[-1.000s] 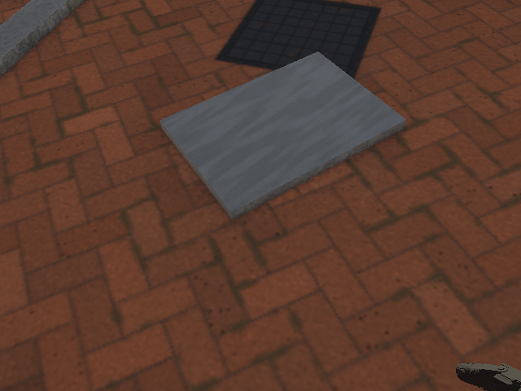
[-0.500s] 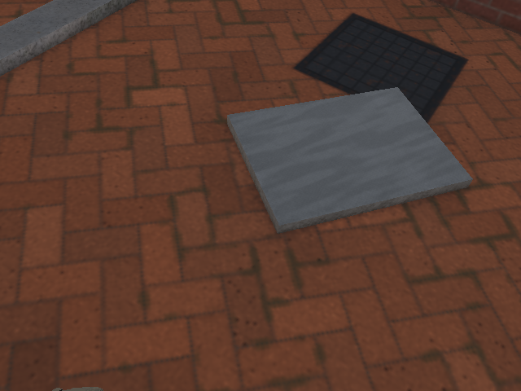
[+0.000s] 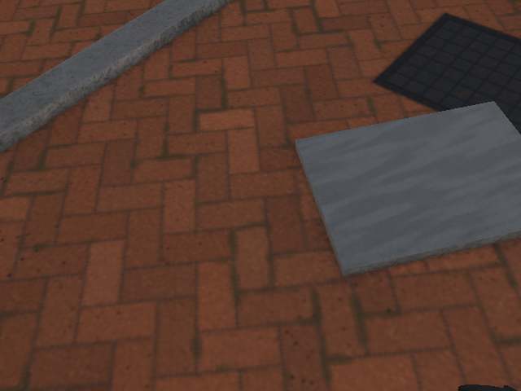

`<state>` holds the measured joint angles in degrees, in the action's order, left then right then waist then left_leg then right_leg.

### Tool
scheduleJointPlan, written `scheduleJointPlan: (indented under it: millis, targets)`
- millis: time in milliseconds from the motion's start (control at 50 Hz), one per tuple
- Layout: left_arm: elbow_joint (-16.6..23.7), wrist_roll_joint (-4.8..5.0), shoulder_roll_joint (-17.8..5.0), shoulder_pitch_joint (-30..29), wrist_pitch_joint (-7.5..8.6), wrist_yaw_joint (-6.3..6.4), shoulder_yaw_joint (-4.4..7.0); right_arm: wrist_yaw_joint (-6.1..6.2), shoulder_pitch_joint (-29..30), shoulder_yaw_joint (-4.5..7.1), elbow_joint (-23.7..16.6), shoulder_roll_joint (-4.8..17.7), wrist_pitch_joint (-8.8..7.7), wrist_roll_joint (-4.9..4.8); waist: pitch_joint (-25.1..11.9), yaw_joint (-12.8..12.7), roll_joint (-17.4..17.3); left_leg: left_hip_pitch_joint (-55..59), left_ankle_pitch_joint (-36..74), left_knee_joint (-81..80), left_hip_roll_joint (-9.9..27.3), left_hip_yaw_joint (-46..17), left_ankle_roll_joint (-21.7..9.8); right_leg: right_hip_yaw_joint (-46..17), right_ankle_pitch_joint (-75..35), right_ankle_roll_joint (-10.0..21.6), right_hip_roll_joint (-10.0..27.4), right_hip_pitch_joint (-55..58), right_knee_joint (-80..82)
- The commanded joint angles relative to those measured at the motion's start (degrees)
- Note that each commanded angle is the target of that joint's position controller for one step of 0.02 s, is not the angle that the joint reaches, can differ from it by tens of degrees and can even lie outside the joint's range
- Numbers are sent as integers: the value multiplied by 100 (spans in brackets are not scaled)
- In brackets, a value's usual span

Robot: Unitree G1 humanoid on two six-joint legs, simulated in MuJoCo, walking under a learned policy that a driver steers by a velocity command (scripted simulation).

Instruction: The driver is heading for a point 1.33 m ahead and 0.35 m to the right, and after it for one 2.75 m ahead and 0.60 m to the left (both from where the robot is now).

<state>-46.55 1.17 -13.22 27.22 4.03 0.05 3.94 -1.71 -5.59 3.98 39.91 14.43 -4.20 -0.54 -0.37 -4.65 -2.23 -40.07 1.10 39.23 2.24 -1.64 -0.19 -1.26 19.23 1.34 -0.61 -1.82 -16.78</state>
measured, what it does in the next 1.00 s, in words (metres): walks ahead: left foot, then right foot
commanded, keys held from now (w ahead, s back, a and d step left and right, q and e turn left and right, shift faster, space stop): w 1.00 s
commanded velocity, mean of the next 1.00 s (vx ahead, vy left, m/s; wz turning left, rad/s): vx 0.49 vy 0.00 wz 0.01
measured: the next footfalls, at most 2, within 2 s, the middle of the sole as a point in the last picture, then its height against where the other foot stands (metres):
left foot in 0.12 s outside the picture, level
right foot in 0.64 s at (350, 356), level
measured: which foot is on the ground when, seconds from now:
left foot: up 0.00-0.10, down 0.12-0.66, up 0.68-1.00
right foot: down 0.00-0.14, up 0.16-0.62, down 0.64-1.00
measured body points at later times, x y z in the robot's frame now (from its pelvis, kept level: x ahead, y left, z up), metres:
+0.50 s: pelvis +0.29 +0.03 +0.00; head +0.32 +0.03 +0.45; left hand +0.50 +0.27 -0.08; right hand +0.31 -0.25 -0.12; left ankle +0.22 +0.12 -0.74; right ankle +0.47 -0.14 -0.68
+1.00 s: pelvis +0.56 -0.02 +0.01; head +0.59 -0.03 +0.46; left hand +0.60 +0.25 -0.11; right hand +0.75 -0.27 -0.09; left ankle +0.73 +0.16 -0.68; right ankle +0.52 -0.11 -0.74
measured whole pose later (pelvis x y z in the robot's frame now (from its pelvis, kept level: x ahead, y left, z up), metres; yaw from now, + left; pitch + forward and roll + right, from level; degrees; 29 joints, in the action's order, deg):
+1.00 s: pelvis +0.56 -0.02 +0.01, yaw -1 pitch +2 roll -1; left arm -45.5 0.4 -15.0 21.0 4.8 -0.7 2.8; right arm -0.6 -5.0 2.8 43.9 15.8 -3.5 -0.3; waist 1.0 -3.7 -2.6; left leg -39.0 0.4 43.2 6.5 -3.1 0.8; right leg 2.2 10.5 3.6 -3.5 -4.3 -13.0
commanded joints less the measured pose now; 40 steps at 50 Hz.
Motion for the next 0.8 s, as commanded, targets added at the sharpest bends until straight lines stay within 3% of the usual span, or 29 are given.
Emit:
scheduleJointPlan:
  millis: [20, 60, 80, 100, 120, 140, 160, 180, 200, 220, 240, 280, 320, 380, 460, 540, 600, 620, 640, 660, 680, 700, 720, 740, 760, 780, 800]
  targets:
    - [232, 78, -1003, -11, 75, 40, 226, -118, 1159, -27, -660, 124, -156, -71, 394, -62, 963, 439, 108, -717, -250, 299, -100, -709, -2162, 852, 1239, -317, 555]
    - [154, 119, -1058, 56, 2, 57, 249, -174, 1223, 10, -720, 244, -184, -84, 356, 24, 986, 535, -301, -953, -286, 320, -298, -767, -2798, 793, 1427, 136, 285]
    - [152, 117, -1139, 21, -33, 78, 270, -173, 1041, 64, -698, 361, -191, -78, 192, 183, 1070, 899, -525, -1020, -389, 396, -408, -708, -3762, 725, 1446, 305, -19]
    - [155, 122, -1185, -49, -61, 98, 279, -151, 576, 150, -586, 514, -186, -45, -148, 493, 1094, 1674, -599, -1131, -552, 543, -567, -525, -4925, 629, 1349, 323, -607]
    - [191, 88, -1161, -129, -68, 113, 254, -103, -305, 268, -346, 754, -161, -19, -700, 939, 1032, 3011, -436, -1115, -540, 511, -776, -315, -5482, 493, 1143, -75, -1585]
    - [390, -52, -997, -267, -43, 121, 169, -26, -1526, 380, -148, 1190, -136, 49, -1596, 1434, 491, 5010, -201, -877, 568, -706, -1202, -153, -3860, 304, 864, -1374, -3367]
    - [459, -48, -227, 557, 52, 62, -75, -68, -1856, 413, 55, 1567, -155, 38, -2545, 956, -1312, 6778, -1726, -1496, 2027, -3704, -2114, -332, 909, 2, -174, -3493, -5465]
    - [363, 82, -864, 214, 152, 39, 77, -29, -1944, 275, 73, 1000, -111, -20, -2387, 1212, -1030, 6556, -2314, -1974, 1884, -4072, -1941, -914, 1149, 47, 3, -4039, -6100]
    - [568, 178, -1050, -397, 198, 15, 134, 21, -1391, 188, 43, 786, -78, -26, -1366, 1126, -788, 5728, -1892, -2085, 1661, -3067, -1696, -665, 663, 70, 277, -4403, -6116]
    - [658, 91, -960, -776, 230, 38, 100, 41, -1003, 145, -7, 718, -65, 2, -859, 950, -160, 4808, -1151, -2217, 1434, -2431, -1556, -499, 170, 75, 544, -4211, -5799]
    - [701, -35, -898, -963, 230, 64, 121, 34, -751, 122, -12, 639, -76, 60, -517, 773, 54, 4118, -621, -2394, 1234, -2049, -1508, -415, -112, 45, 683, -4009, -5474]
    - [686, -38, -722, -768, 137, 54, 120, 30, -534, 79, 10, 488, -129, 106, -385, 437, -137, 3413, -196, -2731, 1001, -1599, -1523, -423, -340, 10, 858, -3511, -5176]
    - [720, -55, -584, -798, 44, 75, 84, 37, -557, 82, 148, 517, -202, 18, -208, 321, -182, 3101, 134, -2952, 971, -1248, -1580, -327, -456, -104, 924, -3570, -4844]
    - [944, -128, -534, -1442, 22, 83, 30, 91, -680, 122, 306, 710, -200, -2, 75, 401, -36, 2899, 521, -3101, 854, -789, -1503, -217, -1254, -264, 954, -3834, -3890]
    - [1137, -69, -417, -2302, 101, -19, -60, 125, -1040, 137, 487, 913, -139, -66, 191, 743, -20, 2929, 358, -3064, 610, -310, -1221, 22, -2504, -209, 671, -3373, -2248]
    - [1417, -3, -571, -2942, 142, -165, -43, 106, -1476, 155, 690, 1054, -72, -119, 329, 963, -35, 3642, 56, -2776, 967, -522, -1159, 11, -2337, -13, 522, -3460, -1588]
    - [1452, -27, -720, -2738, 162, -228, 7, 147, -1524, 186, 772, 1144, 23, -107, 174, 751, -199, 4171, 930, -2245, 1134, -575, -986, 121, -1566, 232, 330, -3035, -1317]
    - [1340, -47, -830, -2271, 167, -212, 71, 160, -1416, 188, 767, 1184, 52, -111, -97, 453, -238, 4174, 1856, -1697, 1000, -424, -881, 299, -1496, 356, 143, -2336, -1148]
    - [1100, -74, -1103, -1411, 170, -169, 206, 172, -1390, 138, 739, 1062, 70, -78, -655, 59, -124, 3836, 2315, -669, 713, -198, -730, 337, -1694, 545, 112, -1059, -1162]
    - [931, -134, -1548, -306, 153, -111, 312, 188, -1406, 5, 567, 760, 61, 89, -1607, -301, 573, 2659, 651, 1228, 328, 88, -494, -920, -2109, 931, 1233, 762, -1382]
    - [834, -150, -1824, -203, 156, -165, 350, 126, -2193, -156, 546, 226, -56, 9, -2280, 136, 2078, 478, -3214, 2985, -631, -122, -176, -3684, -685, 1816, 2345, 2462, -639]
    - [899, -86, -1243, -196, 140, -163, 213, 92, -1823, -32, 639, 819, -134, -87, -2101, -134, 1396, -169, -3345, 3538, -344, -688, -210, -3952, 84, 1631, 2227, 2382, -244]
    - [935, -77, -1079, -609, 134, -140, 139, 77, -1250, 26, 451, 1018, -175, -177, -1257, -102, 1038, -471, -2814, 3550, -91, -519, -241, -3114, -130, 1405, 2046, 1660, -126]
    - [975, -101, -1042, -967, 124, -136, 110, 108, -938, 2, 384, 928, -181, -128, -768, 70, 526, -316, -2311, 3308, 177, -342, -215, -2517, -835, 1310, 1848, 833, -28]
    - [964, -134, -929, -1201, 128, -153, 76, 128, -766, 15, 335, 869, -162, -39, -426, 226, 367, -107, -2030, 2984, 333, -305, -177, -2093, -1443, 1274, 1656, 169, 142]
    - [960, -179, -852, -1295, 161, -159, 49, 129, -886, 22, 342, 789, -112, -26, -388, 417, 520, 235, -1834, 2795, 463, -353, -156, -1830, -1729, 1243, 1529, -207, 302]
    - [930, -160, -813, -1329, 198, -171, 48, 140, -999, 9, 376, 693, -56, -22, -380, 502, 593, 419, -1743, 2637, 486, -331, -113, -1645, -1870, 1262, 1447, -394, 460]
Velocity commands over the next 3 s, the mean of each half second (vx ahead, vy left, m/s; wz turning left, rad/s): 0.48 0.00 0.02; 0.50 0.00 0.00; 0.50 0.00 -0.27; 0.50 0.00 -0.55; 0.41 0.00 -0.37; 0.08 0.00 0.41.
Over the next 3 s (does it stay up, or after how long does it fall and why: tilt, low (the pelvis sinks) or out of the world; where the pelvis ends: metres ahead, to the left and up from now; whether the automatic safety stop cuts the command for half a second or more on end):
stays up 1.36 -0.19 0.03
